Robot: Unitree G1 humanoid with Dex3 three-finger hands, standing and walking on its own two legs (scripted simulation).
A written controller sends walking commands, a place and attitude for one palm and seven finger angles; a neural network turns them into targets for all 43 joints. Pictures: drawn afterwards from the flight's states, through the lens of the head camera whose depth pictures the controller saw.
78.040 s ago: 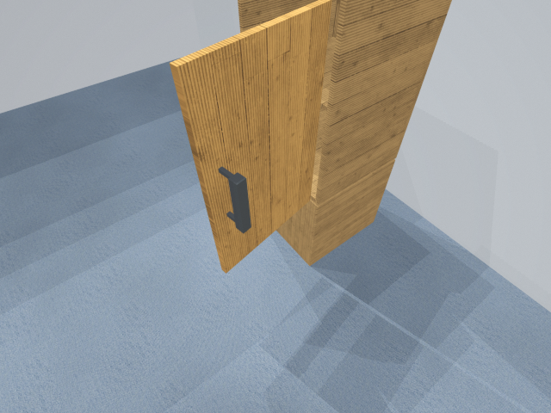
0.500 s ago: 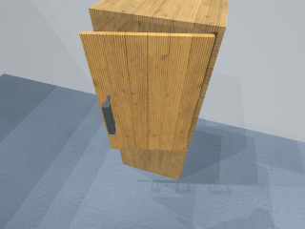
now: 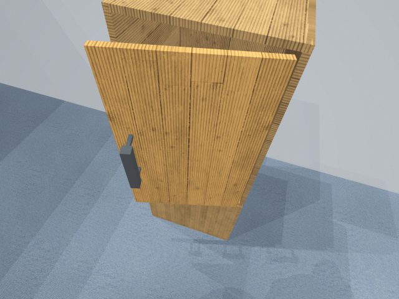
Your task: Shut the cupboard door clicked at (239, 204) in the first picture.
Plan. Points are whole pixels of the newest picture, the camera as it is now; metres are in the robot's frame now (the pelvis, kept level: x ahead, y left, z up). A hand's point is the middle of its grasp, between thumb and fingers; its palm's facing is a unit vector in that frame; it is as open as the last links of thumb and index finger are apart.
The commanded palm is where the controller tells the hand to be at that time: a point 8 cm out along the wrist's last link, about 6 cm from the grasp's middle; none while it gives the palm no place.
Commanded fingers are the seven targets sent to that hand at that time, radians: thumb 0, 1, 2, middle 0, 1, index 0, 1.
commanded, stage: come to a stop and stand still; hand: left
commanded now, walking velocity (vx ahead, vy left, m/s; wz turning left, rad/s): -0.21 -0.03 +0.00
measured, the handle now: (133, 162) +0.43 +0.20 -0.05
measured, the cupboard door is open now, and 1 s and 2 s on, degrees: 16 16 16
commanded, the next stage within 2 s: look again from close up in 1.12 s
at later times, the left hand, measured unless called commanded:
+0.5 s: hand out of the picture +0.02 +0.17 -0.17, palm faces +0.02 -0.98 -0.22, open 7.4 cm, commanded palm none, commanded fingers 0.00 0.90 0.90 -0.20 -0.30 -0.20 -0.30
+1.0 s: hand out of the picture -0.01 +0.17 -0.18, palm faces +0.00 -0.99 -0.17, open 7.4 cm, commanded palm none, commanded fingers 0.00 0.90 0.90 -0.20 -0.30 -0.20 -0.30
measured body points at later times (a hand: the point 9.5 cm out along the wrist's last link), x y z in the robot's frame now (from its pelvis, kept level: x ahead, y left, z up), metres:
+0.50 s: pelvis -0.04 -0.01 +0.00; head -0.05 -0.01 +0.45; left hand +0.02 +0.22 -0.15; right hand +0.04 -0.24 -0.15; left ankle -0.02 +0.08 -0.73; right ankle -0.05 -0.12 -0.73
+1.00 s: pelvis -0.01 +0.00 +0.00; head +0.00 +0.01 +0.45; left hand -0.01 +0.22 -0.16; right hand -0.01 -0.22 -0.15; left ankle -0.02 +0.08 -0.73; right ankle -0.05 -0.12 -0.73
